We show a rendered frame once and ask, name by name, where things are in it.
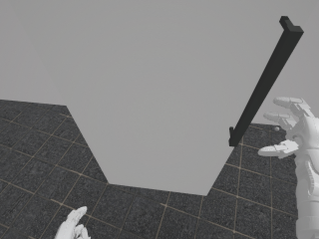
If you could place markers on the robot right forearm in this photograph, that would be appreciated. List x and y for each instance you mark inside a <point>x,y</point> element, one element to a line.
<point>307,194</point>

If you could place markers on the left robot hand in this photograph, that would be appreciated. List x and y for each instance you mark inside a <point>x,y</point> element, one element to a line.
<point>68,229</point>

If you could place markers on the handle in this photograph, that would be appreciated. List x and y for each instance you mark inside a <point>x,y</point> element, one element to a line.
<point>284,48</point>

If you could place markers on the fridge door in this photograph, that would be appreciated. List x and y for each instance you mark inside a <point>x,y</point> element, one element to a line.
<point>155,85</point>

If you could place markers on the right robot hand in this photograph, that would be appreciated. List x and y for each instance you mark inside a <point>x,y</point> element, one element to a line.
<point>307,129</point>

